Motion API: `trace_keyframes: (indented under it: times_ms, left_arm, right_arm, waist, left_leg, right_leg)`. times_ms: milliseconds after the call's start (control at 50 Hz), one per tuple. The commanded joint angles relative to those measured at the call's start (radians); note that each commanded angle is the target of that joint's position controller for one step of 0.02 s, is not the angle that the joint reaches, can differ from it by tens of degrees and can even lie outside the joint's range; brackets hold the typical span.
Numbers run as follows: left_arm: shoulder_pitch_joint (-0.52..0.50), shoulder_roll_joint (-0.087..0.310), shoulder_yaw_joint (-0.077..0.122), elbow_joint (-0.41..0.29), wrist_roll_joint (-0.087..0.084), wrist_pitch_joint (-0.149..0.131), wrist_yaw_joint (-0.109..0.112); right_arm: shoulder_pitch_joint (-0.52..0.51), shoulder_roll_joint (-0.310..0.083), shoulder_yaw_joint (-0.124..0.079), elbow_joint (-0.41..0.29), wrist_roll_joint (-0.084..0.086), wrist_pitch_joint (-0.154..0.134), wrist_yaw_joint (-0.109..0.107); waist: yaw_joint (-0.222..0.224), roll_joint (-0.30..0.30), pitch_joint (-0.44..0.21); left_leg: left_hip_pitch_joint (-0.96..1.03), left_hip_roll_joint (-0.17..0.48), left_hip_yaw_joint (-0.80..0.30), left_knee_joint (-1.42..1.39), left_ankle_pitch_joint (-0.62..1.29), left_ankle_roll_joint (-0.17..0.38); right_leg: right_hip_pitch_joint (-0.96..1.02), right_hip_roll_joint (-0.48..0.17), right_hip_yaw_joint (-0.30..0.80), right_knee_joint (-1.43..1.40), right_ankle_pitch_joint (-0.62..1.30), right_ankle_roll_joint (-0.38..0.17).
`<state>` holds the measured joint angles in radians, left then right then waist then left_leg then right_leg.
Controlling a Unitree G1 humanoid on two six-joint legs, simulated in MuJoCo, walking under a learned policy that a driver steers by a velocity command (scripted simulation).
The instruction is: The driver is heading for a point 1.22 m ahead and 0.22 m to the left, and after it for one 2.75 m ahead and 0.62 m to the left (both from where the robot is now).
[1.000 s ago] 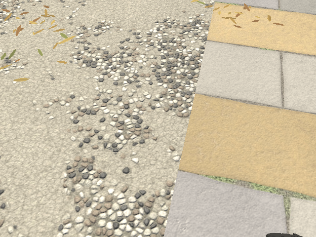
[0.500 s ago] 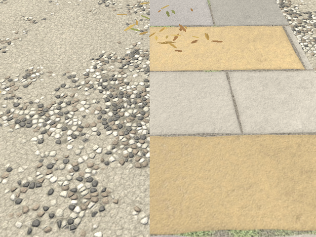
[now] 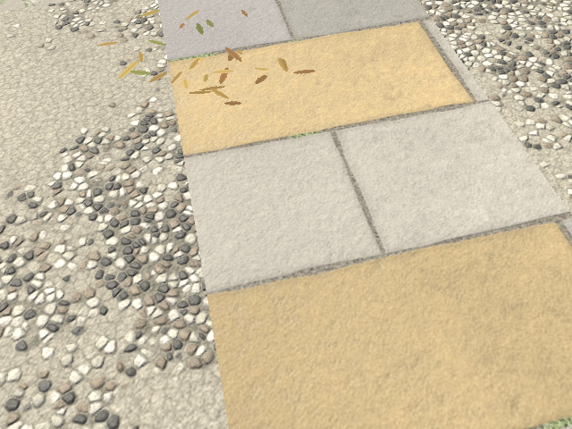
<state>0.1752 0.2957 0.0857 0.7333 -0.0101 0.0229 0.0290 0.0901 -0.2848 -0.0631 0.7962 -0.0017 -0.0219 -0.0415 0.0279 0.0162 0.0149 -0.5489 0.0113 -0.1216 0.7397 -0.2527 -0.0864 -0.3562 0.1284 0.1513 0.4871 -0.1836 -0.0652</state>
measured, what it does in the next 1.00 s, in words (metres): walks ahead, turning left: left foot, then right foot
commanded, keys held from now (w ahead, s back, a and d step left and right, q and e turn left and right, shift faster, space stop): w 0.18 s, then w+q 0.82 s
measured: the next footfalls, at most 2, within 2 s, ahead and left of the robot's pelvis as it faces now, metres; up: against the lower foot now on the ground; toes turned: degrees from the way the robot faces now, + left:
left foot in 0.08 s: +0.11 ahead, +0.14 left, +0.00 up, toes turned -7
right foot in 0.46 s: +0.25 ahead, -0.13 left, +0.00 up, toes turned +2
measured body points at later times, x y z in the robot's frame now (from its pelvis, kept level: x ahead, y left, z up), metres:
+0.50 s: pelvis +0.17 -0.01 +0.00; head +0.19 -0.01 +0.45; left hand +0.39 +0.22 -0.07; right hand +0.15 -0.29 -0.13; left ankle +0.07 +0.14 -0.72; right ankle +0.21 -0.13 -0.74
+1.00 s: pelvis +0.41 +0.07 -0.02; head +0.46 +0.09 +0.42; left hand +0.36 +0.36 -0.15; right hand +0.69 -0.11 -0.10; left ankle +0.48 +0.17 -0.74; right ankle +0.27 -0.13 -0.65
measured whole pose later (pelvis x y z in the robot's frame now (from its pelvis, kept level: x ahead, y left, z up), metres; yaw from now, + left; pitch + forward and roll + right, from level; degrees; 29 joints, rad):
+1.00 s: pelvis +0.41 +0.07 -0.02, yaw +19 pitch +2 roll -1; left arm 0.31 0.29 0.07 0.82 -0.02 -0.08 0.00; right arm 0.11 -0.31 -0.07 0.62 0.02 -0.04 0.04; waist 0.04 0.01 0.07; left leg -0.53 -0.05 0.03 0.68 -0.19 0.10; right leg -0.18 -0.06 -0.04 1.08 -0.52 0.03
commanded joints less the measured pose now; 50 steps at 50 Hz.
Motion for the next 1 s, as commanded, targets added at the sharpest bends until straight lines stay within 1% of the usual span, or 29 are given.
trace_keyframes:
  times_ms: [20, 60, 80, 100, 120, 140, 180, 220, 300, 360, 400, 440, 460, 480, 500, 520, 540, 560, 600, 660, 740, 840, 880, 900, 920, 940, 960, 980, 1000]
  left_arm:
    - [-0.017, 0.135, 0.028, -0.077, -0.002, -0.004, 0.004]
    - [-0.010, 0.094, 0.009, -0.077, 0.002, -0.008, 0.005]
    - [0.023, 0.030, -0.013, -0.075, 0.011, -0.015, 0.005]
    - [0.046, -0.012, -0.024, -0.100, 0.005, -0.032, 0.002]
    - [0.009, 0.067, -0.008, -0.129, 0.000, -0.055, -0.003]
    - [0.000, 0.125, 0.007, -0.110, -0.005, -0.064, -0.007]
    - [-0.005, 0.118, 0.012, -0.086, 0.006, -0.064, -0.017]
    - [-0.049, 0.080, 0.004, -0.095, 0.012, -0.081, -0.028]
    - [-0.146, 0.001, -0.023, -0.124, 0.005, -0.111, -0.037]
    - [-0.175, 0.023, -0.017, -0.135, -0.010, -0.123, -0.047]
    - [-0.144, 0.043, -0.008, -0.129, -0.019, -0.130, -0.050]
    - [-0.046, 0.071, 0.009, -0.100, -0.016, -0.133, -0.041]
    - [0.071, 0.109, 0.024, -0.082, -0.006, -0.134, -0.029]
    - [0.223, 0.190, 0.044, -0.061, 0.017, -0.126, -0.014]
    - [0.279, 0.235, 0.058, -0.028, 0.020, -0.114, -0.024]
    - [0.231, 0.151, 0.035, -0.033, 0.011, -0.118, -0.029]
    - [0.180, 0.096, 0.018, -0.037, 0.008, -0.121, -0.031]
    - [0.123, 0.070, 0.008, -0.041, 0.012, -0.123, -0.033]
    - [0.068, 0.044, 0.001, -0.030, 0.018, -0.126, -0.035]
    - [0.068, 0.062, 0.012, -0.010, 0.019, -0.134, -0.032]
    - [0.072, 0.106, 0.023, 0.015, 0.013, -0.131, -0.022]
    - [0.124, 0.162, 0.039, 0.051, -0.012, -0.113, -0.018]
    - [0.128, 0.198, 0.048, 0.053, -0.016, -0.099, -0.014]
    - [0.126, 0.211, 0.051, 0.052, -0.018, -0.089, -0.011]
    - [0.128, 0.199, 0.044, 0.049, -0.018, -0.085, -0.006]
    - [0.161, 0.141, 0.020, 0.028, 0.012, -0.092, -0.005]
    - [0.255, 0.017, -0.023, -0.027, 0.031, -0.120, -0.022]
    - [0.123, 0.123, -0.005, -0.036, -0.008, -0.151, -0.035]
    - [0.049, 0.146, 0.001, -0.064, -0.035, -0.163, -0.039]
  right_arm:
    - [0.004, -0.100, -0.025, -0.069, 0.012, -0.031, 0.015]
    - [0.073, -0.095, -0.029, -0.051, 0.009, -0.052, 0.027]
    - [0.131, -0.134, -0.037, -0.043, -0.011, -0.060, 0.026]
    - [0.180, -0.219, -0.053, -0.033, -0.038, -0.057, 0.022]
    - [0.226, -0.227, -0.063, -0.020, -0.041, -0.063, 0.030]
    - [0.201, -0.164, -0.049, -0.034, -0.020, -0.070, 0.031]
    - [0.172, -0.124, -0.037, -0.037, 0.005, -0.066, 0.028]
    - [0.195, -0.117, -0.029, -0.027, 0.005, -0.063, 0.027]
    - [0.234, -0.137, -0.036, -0.018, 0.020, -0.054, 0.027]
    - [0.282, -0.171, -0.045, -0.012, 0.028, -0.045, 0.031]
    - [0.286, -0.168, -0.044, -0.013, 0.034, -0.037, 0.030]
    - [0.279, -0.136, -0.034, -0.018, 0.033, -0.033, 0.029]
    - [0.244, -0.089, -0.020, -0.035, 0.025, -0.039, 0.030]
    - [0.241, 0.002, 0.005, -0.068, 0.012, -0.051, 0.029]
    - [0.284, -0.034, -0.001, -0.103, 0.037, -0.067, 0.024]
    - [0.272, -0.118, -0.023, -0.086, 0.047, -0.067, 0.023]
    - [0.240, -0.126, -0.030, -0.082, 0.046, -0.062, 0.029]
    - [0.234, -0.105, -0.029, -0.072, 0.039, -0.055, 0.030]
    - [0.201, -0.072, -0.027, -0.085, 0.032, -0.040, 0.038]
    - [0.171, -0.037, -0.017, -0.114, 0.027, -0.028, 0.050]
    - [0.055, -0.015, 0.000, -0.166, 0.023, -0.030, 0.073]
    - [-0.064, -0.042, -0.002, -0.236, 0.025, -0.025, 0.103]
    - [-0.030, -0.080, -0.021, -0.246, 0.021, -0.019, 0.106]
    - [0.066, -0.114, -0.042, -0.229, 0.023, -0.015, 0.103]
    - [0.229, -0.168, -0.073, -0.188, 0.026, -0.009, 0.092]
    - [0.366, -0.256, -0.103, -0.163, 0.030, 0.004, 0.068]
    - [0.305, -0.339, -0.100, -0.185, 0.030, -0.010, 0.071]
    - [0.338, -0.248, -0.077, -0.206, 0.027, -0.021, 0.077]
    - [0.305, -0.209, -0.063, -0.191, 0.018, -0.033, 0.078]
  waist:
    - [-0.016, -0.175, -0.136]
    - [-0.060, -0.167, -0.118]
    - [-0.066, -0.075, -0.152]
    - [-0.035, 0.171, -0.135]
    - [-0.061, 0.264, -0.085]
    - [-0.066, 0.165, -0.038]
    - [-0.055, 0.121, -0.003]
    - [-0.067, 0.117, 0.017]
    - [-0.097, 0.142, 0.003]
    - [-0.105, 0.160, -0.009]
    - [-0.073, 0.153, -0.016]
    - [-0.014, 0.130, -0.052]
    - [0.051, 0.103, -0.106]
    - [0.103, -0.112, -0.232]
    - [0.081, -0.334, -0.249]
    - [0.075, -0.226, -0.143]
    - [0.058, -0.196, -0.065]
    - [0.031, -0.158, -0.027]
    - [-0.002, -0.147, 0.033]
    - [-0.018, -0.112, 0.029]
    - [0.005, -0.088, 0.051]
    - [0.024, -0.072, 0.074]
    - [-0.015, -0.101, 0.018]
    - [-0.074, -0.107, -0.043]
    - [-0.161, -0.088, -0.128]
    - [-0.200, 0.060, -0.223]
    - [-0.061, 0.272, -0.352]
    - [-0.155, 0.132, -0.398]
    - [-0.148, 0.101, -0.245]
  left_leg:
    - [0.120, -0.029, 0.034, -0.122, -0.020, 0.021]
    - [0.299, -0.012, 0.063, -0.303, 0.054, 0.062]
    - [0.435, 0.127, -0.060, -0.353, 0.010, 0.117]
    - [0.546, 0.295, -0.339, -0.442, -0.087, 0.240]
    - [0.537, 0.398, -0.600, -0.518, -0.245, 0.354]
    - [0.518, 0.368, -0.533, -0.513, -0.348, 0.351]
    - [0.497, 0.273, -0.367, -0.523, -0.323, 0.279]
    - [0.445, 0.221, -0.276, -0.557, -0.173, 0.271]
    - [0.371, 0.146, -0.131, -0.549, 0.057, 0.267]
    - [0.352, 0.165, -0.154, -0.522, 0.060, 0.280]
    - [0.332, 0.177, -0.193, -0.492, 0.032, 0.268]
    - [0.262, 0.140, -0.188, -0.411, 0.029, 0.224]
    - [0.156, 0.088, -0.148, -0.265, 0.016, 0.180]
    - [-0.062, -0.012, -0.016, 0.073, -0.156, 0.115]
    - [-0.246, -0.027, 0.032, 0.297, -0.341, 0.103]
    - [-0.297, 0.039, -0.014, 0.422, -0.279, 0.107]
    - [-0.312, 0.057, -0.007, 0.451, -0.194, 0.113]
    - [-0.292, 0.075, 0.003, 0.446, -0.126, 0.110]
    - [-0.257, 0.108, 0.004, 0.413, -0.041, 0.106]
    - [-0.249, 0.110, 0.024, 0.354, 0.049, 0.084]
    - [-0.175, 0.102, 0.077, 0.101, 0.240, 0.085]
    - [-0.113, 0.067, 0.148, -0.069, 0.214, 0.145]
    - [0.002, -0.001, 0.209, -0.082, 0.113, 0.187]
    - [0.136, -0.048, 0.237, -0.098, 0.084, 0.214]
    - [0.385, -0.089, 0.236, -0.142, 0.128, 0.251]
    - [0.690, 0.060, -0.009, -0.153, 0.145, 0.313]
    - [0.936, 0.294, -0.615, -0.316, -0.103, 0.499]
    - [0.941, 0.308, -0.697, -0.428, -0.188, 0.473]
    - [0.833, 0.284, -0.561, -0.442, -0.119, 0.428]
  right_leg:
    - [0.093, -0.244, 0.294, -0.114, -0.102, -0.147]
    - [0.020, -0.196, 0.286, -0.049, -0.208, -0.109]
    - [-0.066, -0.137, 0.219, 0.096, -0.321, -0.061]
    - [-0.275, 0.019, 0.015, 0.319, -0.426, -0.007]
    - [-0.432, -0.025, 0.016, 0.484, -0.450, 0.011]
    - [-0.460, -0.075, 0.049, 0.548, -0.365, 0.018]
    - [-0.464, -0.117, -0.012, 0.554, -0.234, 0.042]
    - [-0.408, -0.152, -0.080, 0.500, -0.121, 0.058]
    - [-0.206, -0.125, -0.152, 0.208, -0.026, 0.081]
    - [-0.090, -0.097, -0.161, 0.076, -0.009, 0.092]
    - [0.016, -0.096, -0.150, -0.019, 0.041, 0.080]
    - [0.223, -0.116, -0.140, -0.084, 0.062, 0.051]
    - [0.404, -0.208, -0.060, -0.084, 0.039, 0.014]
    - [0.670, -0.427, 0.182, -0.104, -0.027, -0.061]
    - [0.663, -0.581, 0.494, -0.200, -0.236, -0.182]
    - [0.577, -0.544, 0.449, -0.224, -0.339, -0.181]
    - [0.502, -0.485, 0.325, -0.244, -0.302, -0.143]
    - [0.433, -0.442, 0.228, -0.270, -0.210, -0.122]
    - [0.327, -0.402, 0.078, -0.313, -0.004, -0.104]
    - [0.295, -0.392, -0.057, -0.334, 0.211, -0.116]
    - [0.262, -0.370, -0.202, -0.348, 0.259, -0.096]
    - [0.364, -0.412, -0.285, -0.298, 0.367, -0.058]
    - [0.413, -0.412, -0.323, -0.162, 0.699, -0.036]
    - [0.408, -0.398, -0.345, -0.012, 0.837, -0.022]
    - [0.311, -0.364, -0.369, 0.204, 0.833, 0.008]
    - [0.050, -0.313, -0.373, 0.541, 0.423, 0.055]
    - [-0.321, -0.107, -0.210, 0.861, -0.425, 0.099]
    - [-0.412, -0.132, -0.043, 0.929, -0.396, 0.080]
    - [-0.476, -0.166, -0.059, 0.900, -0.302, 0.062]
